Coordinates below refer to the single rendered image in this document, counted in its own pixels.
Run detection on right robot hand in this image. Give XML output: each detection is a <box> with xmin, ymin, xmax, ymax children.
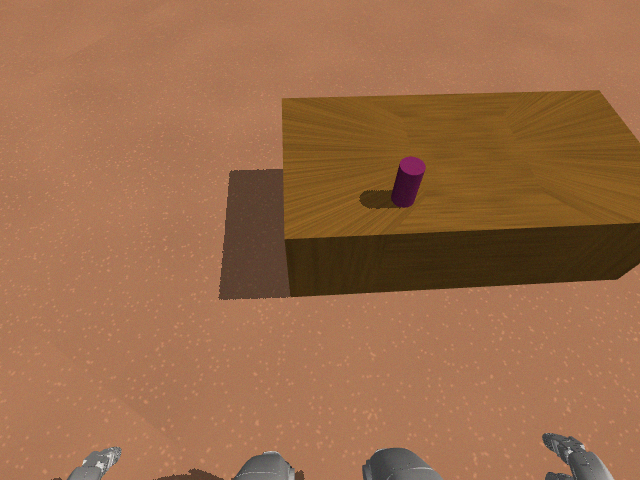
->
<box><xmin>542</xmin><ymin>433</ymin><xmax>614</xmax><ymax>480</ymax></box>

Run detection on can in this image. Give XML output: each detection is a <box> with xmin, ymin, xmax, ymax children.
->
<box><xmin>391</xmin><ymin>157</ymin><xmax>426</xmax><ymax>208</ymax></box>

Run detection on left robot hand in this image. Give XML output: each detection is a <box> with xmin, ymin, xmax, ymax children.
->
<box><xmin>67</xmin><ymin>447</ymin><xmax>122</xmax><ymax>480</ymax></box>

